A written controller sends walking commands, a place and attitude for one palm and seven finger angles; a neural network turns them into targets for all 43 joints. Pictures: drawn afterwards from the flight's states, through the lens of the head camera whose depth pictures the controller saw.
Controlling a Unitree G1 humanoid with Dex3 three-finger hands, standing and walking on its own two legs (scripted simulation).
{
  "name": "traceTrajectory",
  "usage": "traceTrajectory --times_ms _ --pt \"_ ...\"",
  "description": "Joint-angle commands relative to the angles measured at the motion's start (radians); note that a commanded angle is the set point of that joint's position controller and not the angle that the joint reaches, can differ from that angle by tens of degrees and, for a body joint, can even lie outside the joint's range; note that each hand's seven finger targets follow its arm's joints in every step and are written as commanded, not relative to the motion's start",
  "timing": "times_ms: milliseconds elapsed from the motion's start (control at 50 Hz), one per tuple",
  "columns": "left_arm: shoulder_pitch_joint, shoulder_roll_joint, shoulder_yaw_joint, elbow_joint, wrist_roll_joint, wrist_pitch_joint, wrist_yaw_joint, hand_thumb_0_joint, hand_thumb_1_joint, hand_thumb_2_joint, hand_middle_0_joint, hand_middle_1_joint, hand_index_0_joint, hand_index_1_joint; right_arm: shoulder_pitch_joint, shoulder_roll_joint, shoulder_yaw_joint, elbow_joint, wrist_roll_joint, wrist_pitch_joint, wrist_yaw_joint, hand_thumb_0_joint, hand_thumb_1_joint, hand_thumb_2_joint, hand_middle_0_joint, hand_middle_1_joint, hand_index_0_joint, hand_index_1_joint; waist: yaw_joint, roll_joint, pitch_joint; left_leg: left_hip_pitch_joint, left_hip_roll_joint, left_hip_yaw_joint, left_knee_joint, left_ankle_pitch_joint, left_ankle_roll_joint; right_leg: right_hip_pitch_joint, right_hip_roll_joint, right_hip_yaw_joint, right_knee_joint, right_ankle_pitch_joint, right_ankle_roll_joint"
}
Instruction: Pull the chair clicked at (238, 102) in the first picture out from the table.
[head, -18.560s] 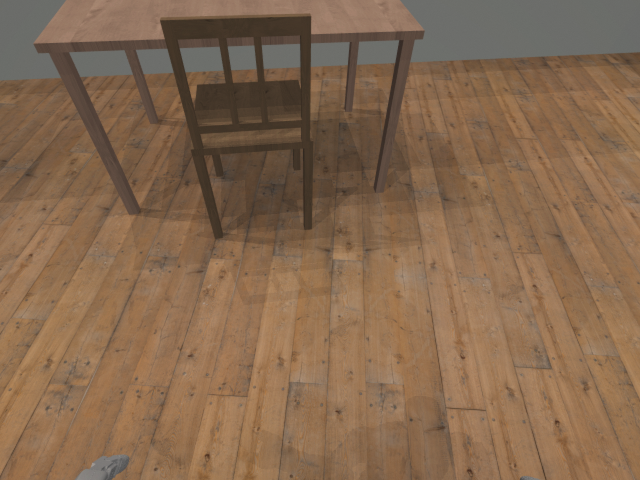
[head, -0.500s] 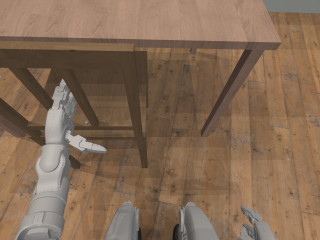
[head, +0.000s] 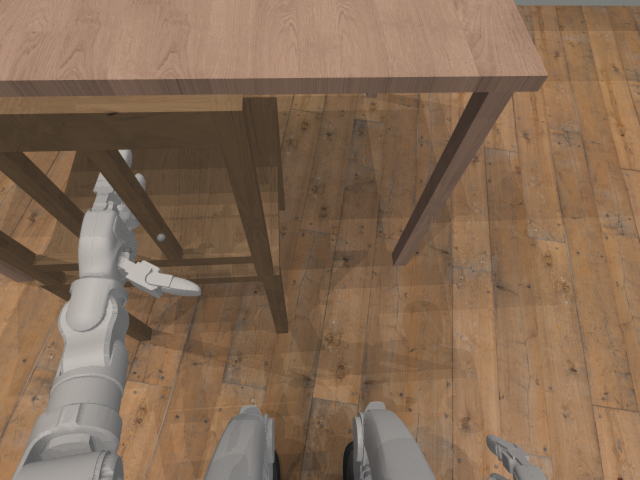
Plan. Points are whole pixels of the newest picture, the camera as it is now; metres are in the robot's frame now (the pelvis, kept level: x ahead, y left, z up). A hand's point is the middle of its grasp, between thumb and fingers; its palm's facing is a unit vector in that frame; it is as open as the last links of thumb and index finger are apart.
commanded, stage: push the fingers through the gap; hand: left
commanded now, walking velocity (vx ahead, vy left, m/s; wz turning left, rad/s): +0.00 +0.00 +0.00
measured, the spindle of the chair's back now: (68, 214) +0.44 +0.31 +0.01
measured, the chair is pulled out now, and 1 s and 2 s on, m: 0.00 0.00 0.04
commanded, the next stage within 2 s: hook a spindle and tug to test in 0.18 s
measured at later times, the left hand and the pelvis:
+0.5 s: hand (161, 235) +0.41 +0.19 +0.01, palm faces +0.05 -1.00 -0.03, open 16.4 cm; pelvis +0.00 +0.01 +0.00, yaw +0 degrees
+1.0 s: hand (157, 233) +0.41 +0.20 +0.01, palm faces +0.07 -1.00 -0.03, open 8.5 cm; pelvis +0.00 +0.01 +0.00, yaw +0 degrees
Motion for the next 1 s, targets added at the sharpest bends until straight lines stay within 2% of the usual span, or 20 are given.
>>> traceTrajectory --times_ms 0,60,120,260,300,360,380,400,420,500,520,540,560,580,600,660,760,900,920,980 --pt "-0.284 0.209 0.074 -0.182 -0.009 -0.084 0.032 0.000 -0.500 0.300 -0.060 -0.080 -0.060 -0.080 0.063 -0.150 -0.049 -0.085 -0.002 -0.030 -0.015 0.000 -0.900 -0.900 0.200 0.300 0.200 0.300 -0.007 -0.004 -0.410 0.227 -0.030 -0.034 -0.135 0.327 0.009 0.291 0.017 0.044 -0.148 0.319 0.006" --pt "-0.315 0.248 0.105 -0.183 0.004 -0.118 0.044 0.000 -0.500 0.300 -0.060 -0.080 -0.060 -0.080 0.060 -0.150 -0.048 -0.077 -0.008 -0.034 -0.022 0.000 -0.900 -0.900 0.200 0.300 0.200 0.300 -0.003 0.021 -0.421 0.241 -0.029 -0.035 -0.130 0.316 0.006 0.269 0.017 0.047 -0.141 0.296 0.002" --pt "-0.363 0.207 0.044 -0.215 0.013 -0.139 0.026 0.000 -0.500 0.300 -0.060 -0.080 -0.060 -0.080 0.055 -0.150 -0.047 -0.074 -0.013 -0.040 -0.021 0.000 -0.900 -0.900 0.200 0.300 0.200 0.300 -0.010 0.111 -0.461 0.318 -0.028 -0.042 -0.127 0.355 0.001 0.226 0.017 0.040 -0.130 0.297 -0.006" --pt "-0.336 0.147 -0.006 -0.101 -0.003 -0.067 -0.016 0.000 -0.500 0.300 -0.060 -0.080 -0.060 -0.080 0.062 -0.166 -0.051 -0.067 -0.005 -0.029 -0.019 0.000 -0.900 -0.900 0.200 0.300 0.200 0.300 -0.029 0.053 -0.434 0.327 -0.020 -0.065 -0.133 0.354 -0.002 0.177 0.017 0.015 -0.137 0.274 -0.004" --pt "-0.316 0.171 0.026 -0.118 -0.009 -0.060 -0.004 0.000 -0.500 0.300 -0.095 -0.190 -0.095 -0.190 0.059 -0.166 -0.051 -0.080 -0.003 -0.026 -0.019 0.000 -0.900 -0.900 0.200 0.300 0.200 0.300 -0.009 0.044 -0.447 0.316 -0.024 -0.061 -0.139 0.354 -0.002 0.207 0.016 0.020 -0.139 0.280 -0.005" --pt "-0.340 0.180 0.038 -0.163 -0.004 -0.077 0.029 0.000 -0.500 0.300 -0.148 -0.354 -0.148 -0.354 0.053 -0.158 -0.048 -0.088 -0.006 -0.024 -0.017 0.000 -0.900 -0.900 0.200 0.300 0.200 0.300 -0.003 0.055 -0.466 0.330 -0.025 -0.060 -0.139 0.376 -0.002 0.213 0.015 0.020 -0.133 0.293 -0.004" --pt "-0.340 0.201 0.058 -0.173 0.001 -0.087 0.043 0.000 -0.500 0.300 -0.166 -0.409 -0.166 -0.409 0.057 -0.158 -0.048 -0.088 -0.008 -0.024 -0.017 0.000 -0.900 -0.900 0.200 0.300 0.200 0.300 0.002 0.033 -0.473 0.329 -0.023 -0.064 -0.140 0.381 -0.004 0.219 0.017 0.018 -0.127 0.294 -0.004" --pt "-0.351 0.186 0.045 -0.201 0.004 -0.098 0.052 0.000 -0.500 0.300 -0.183 -0.464 -0.183 -0.464 0.052 -0.152 -0.048 -0.091 -0.011 -0.025 -0.015 0.000 -0.900 -0.900 0.200 0.300 0.200 0.300 0.000 0.062 -0.487 0.339 -0.025 -0.058 -0.135 0.386 -0.003 0.217 0.017 0.022 -0.126 0.300 -0.002" --pt "-0.338 0.216 0.068 -0.199 0.011 -0.107 0.063 0.000 -0.500 0.300 -0.201 -0.518 -0.201 -0.518 0.057 -0.155 -0.048 -0.088 -0.013 -0.023 -0.016 0.000 -0.900 -0.900 0.200 0.300 0.200 0.300 0.006 0.040 -0.490 0.340 -0.022 -0.065 -0.136 0.399 -0.005 0.223 0.020 0.020 -0.119 0.305 -0.005" --pt "-0.306 0.173 0.030 -0.207 0.026 -0.121 0.071 0.000 -0.500 0.300 -0.271 -0.738 -0.271 -0.738 0.052 -0.149 -0.048 -0.086 -0.016 -0.020 -0.009 0.000 -0.900 -0.900 0.200 0.300 0.200 0.300 0.004 0.074 -0.481 0.347 -0.022 -0.056 -0.138 0.394 -0.009 0.216 0.020 0.022 -0.122 0.304 -0.006" --pt "-0.286 0.162 0.020 -0.188 0.028 -0.114 0.068 0.000 -0.500 0.300 -0.289 -0.792 -0.289 -0.792 0.056 -0.152 -0.050 -0.086 -0.015 -0.019 -0.008 0.000 -0.900 -0.900 0.200 0.300 0.200 0.300 -0.004 0.048 -0.478 0.347 -0.020 -0.060 -0.136 0.396 -0.007 0.208 0.022 0.019 -0.122 0.302 -0.006" --pt "-0.283 0.139 0.001 -0.182 0.025 -0.107 0.062 0.000 -0.500 0.300 -0.306 -0.847 -0.306 -0.847 0.054 -0.151 -0.049 -0.086 -0.013 -0.017 -0.006 0.000 -0.900 -0.900 0.200 0.300 0.200 0.300 -0.007 0.056 -0.459 0.340 -0.022 -0.057 -0.140 0.386 -0.008 0.206 0.022 0.019 -0.130 0.299 -0.005" --pt "-0.269 0.151 0.010 -0.178 0.023 -0.101 0.058 0.000 -0.500 0.300 -0.324 -0.902 -0.324 -0.902 0.055 -0.155 -0.050 -0.085 -0.012 -0.015 -0.006 0.000 -0.900 -0.900 0.200 0.300 0.200 0.300 -0.003 0.056 -0.456 0.340 -0.020 -0.059 -0.145 0.377 -0.010 0.204 0.021 0.017 -0.131 0.290 -0.006" --pt "-0.260 0.126 -0.009 -0.152 0.019 -0.088 0.051 0.000 -0.444 0.324 -0.342 -0.957 -0.342 -0.957 0.053 -0.153 -0.049 -0.088 -0.010 -0.012 -0.006 0.000 -0.900 -0.900 0.200 0.300 0.200 0.300 -0.012 0.040 -0.425 0.319 -0.023 -0.055 -0.149 0.352 -0.007 0.204 0.021 0.017 -0.141 0.277 -0.004" --pt "-0.278 0.138 -0.002 -0.142 0.016 -0.080 0.047 0.000 -0.388 0.348 -0.359 -1.012 -0.359 -1.012 0.054 -0.157 -0.047 -0.085 -0.007 -0.010 -0.008 0.000 -0.900 -0.900 0.200 0.300 0.200 0.300 -0.014 0.028 -0.408 0.295 -0.024 -0.054 -0.150 0.335 -0.004 0.214 0.020 0.020 -0.145 0.274 -0.004" --pt "-0.300 0.155 0.013 -0.145 0.012 -0.078 0.044 0.000 -0.220 0.420 -0.412 -1.176 -0.412 -1.176 0.052 -0.157 -0.047 -0.088 -0.005 -0.010 -0.013 0.000 -0.900 -0.900 0.200 0.300 0.200 0.300 -0.012 0.017 -0.410 0.287 -0.026 -0.057 -0.154 0.309 -0.003 0.216 0.020 0.021 -0.147 0.251 -0.004" --pt "-0.318 0.139 -0.004 -0.198 0.013 -0.109 0.051 0.000 0.060 0.540 -0.500 -1.450 -0.500 -1.450 0.055 -0.151 -0.050 -0.081 -0.011 -0.020 -0.014 0.000 -0.900 -0.900 0.200 0.300 0.200 0.300 -0.010 0.060 -0.474 0.353 -0.022 -0.060 -0.139 0.376 -0.006 0.201 0.020 0.020 -0.134 0.287 -0.006" --pt "-0.296 0.155 0.001 -0.177 0.021 -0.107 0.050 0.000 0.452 0.708 -0.500 -1.450 -0.500 -1.450 0.053 -0.153 -0.049 -0.078 -0.012 -0.017 -0.010 0.000 -0.900 -0.900 0.200 0.300 0.200 0.300 -0.005 0.070 -0.457 0.329 -0.025 -0.054 -0.140 0.370 -0.006 0.225 0.021 0.024 -0.137 0.298 -0.008" --pt "-0.302 0.172 0.015 -0.176 0.019 -0.107 0.049 0.000 0.508 0.732 -0.500 -1.450 -0.500 -1.450 0.056 -0.157 -0.050 -0.077 -0.013 -0.017 -0.010 0.000 -0.900 -0.900 0.200 0.300 0.200 0.300 -0.010 0.050 -0.464 0.323 -0.023 -0.055 -0.134 0.374 -0.003 0.227 0.023 0.025 -0.132 0.306 -0.007" --pt "-0.273 0.184 0.028 -0.179 0.021 -0.105 0.040 0.000 0.676 0.804 -0.500 -1.450 -0.500 -1.450 0.053 -0.153 -0.050 -0.085 -0.011 -0.010 -0.010 0.000 -0.900 -0.900 0.200 0.300 0.200 0.300 0.005 0.068 -0.465 0.321 -0.024 -0.051 -0.139 0.390 -0.006 0.244 0.021 0.027 -0.129 0.323 -0.007"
